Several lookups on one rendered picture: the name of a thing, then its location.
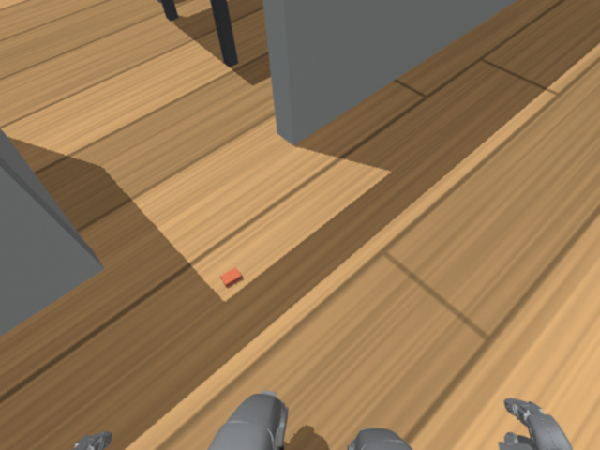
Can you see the right robot hand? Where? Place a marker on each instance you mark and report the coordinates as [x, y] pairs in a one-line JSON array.
[[544, 430]]

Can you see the left robot hand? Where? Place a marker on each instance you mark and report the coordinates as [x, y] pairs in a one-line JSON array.
[[99, 441]]

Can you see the small box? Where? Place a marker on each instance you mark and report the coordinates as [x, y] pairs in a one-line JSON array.
[[231, 277]]

